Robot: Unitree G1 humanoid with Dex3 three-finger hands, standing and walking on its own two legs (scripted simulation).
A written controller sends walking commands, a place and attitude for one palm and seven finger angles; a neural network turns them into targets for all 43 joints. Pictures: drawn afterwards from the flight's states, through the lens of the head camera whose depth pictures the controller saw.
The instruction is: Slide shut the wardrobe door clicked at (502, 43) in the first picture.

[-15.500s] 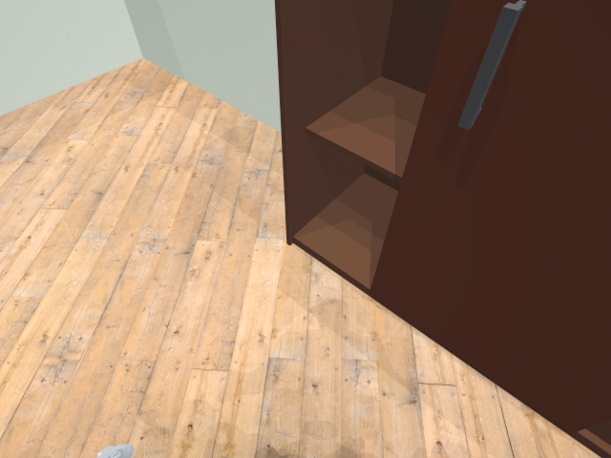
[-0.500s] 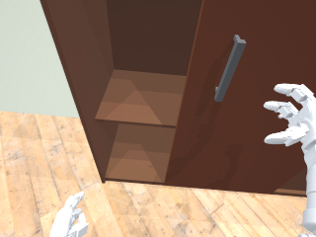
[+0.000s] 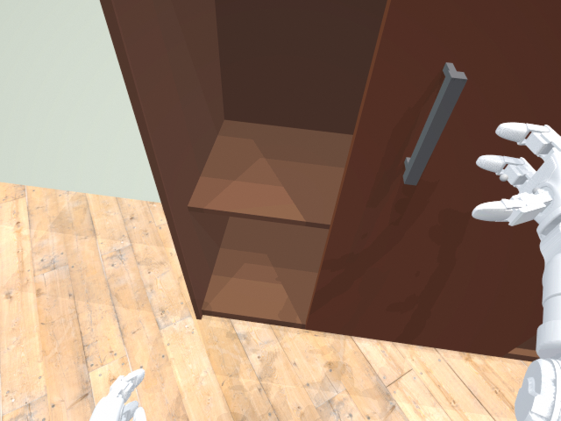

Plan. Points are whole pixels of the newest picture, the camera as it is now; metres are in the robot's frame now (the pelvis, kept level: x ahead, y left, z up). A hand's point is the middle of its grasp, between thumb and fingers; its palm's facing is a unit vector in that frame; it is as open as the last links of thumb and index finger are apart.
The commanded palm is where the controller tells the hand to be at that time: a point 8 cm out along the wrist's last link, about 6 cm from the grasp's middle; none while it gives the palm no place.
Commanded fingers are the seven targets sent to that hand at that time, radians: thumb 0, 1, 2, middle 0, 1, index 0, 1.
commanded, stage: move the hooked fingers beside the handle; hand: right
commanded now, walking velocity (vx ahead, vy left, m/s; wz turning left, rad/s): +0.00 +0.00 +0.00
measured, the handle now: (428, 128) +0.54 -0.18 +0.17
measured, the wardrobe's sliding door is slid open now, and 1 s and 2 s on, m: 0.39 0.39 0.39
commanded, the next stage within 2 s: feel for the door with the fingertips in 1.22 s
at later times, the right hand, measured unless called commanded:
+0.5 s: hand (480, 151) +0.47 -0.24 +0.18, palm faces +0.07 +1.00 +0.00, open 14.0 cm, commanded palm +0.44 -0.29 +0.18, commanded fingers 0.00 0.50 -0.30 0.30 1.20 0.30 1.20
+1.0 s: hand (476, 152) +0.47 -0.23 +0.18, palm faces +0.05 +1.00 +0.00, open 14.0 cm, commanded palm +0.44 -0.28 +0.17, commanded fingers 0.00 0.50 -0.30 0.30 1.20 0.30 1.20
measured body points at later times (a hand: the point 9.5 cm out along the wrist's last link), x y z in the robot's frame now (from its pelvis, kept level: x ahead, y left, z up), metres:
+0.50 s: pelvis +0.00 -0.01 +0.00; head +0.04 +0.00 +0.44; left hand +0.04 +0.27 -0.12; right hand +0.46 -0.29 +0.19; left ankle -0.02 +0.10 -0.74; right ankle +0.00 -0.11 -0.74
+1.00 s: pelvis +0.01 -0.02 +0.00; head +0.04 -0.01 +0.45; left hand +0.06 +0.26 -0.12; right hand +0.47 -0.29 +0.18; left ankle -0.02 +0.10 -0.74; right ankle +0.00 -0.11 -0.74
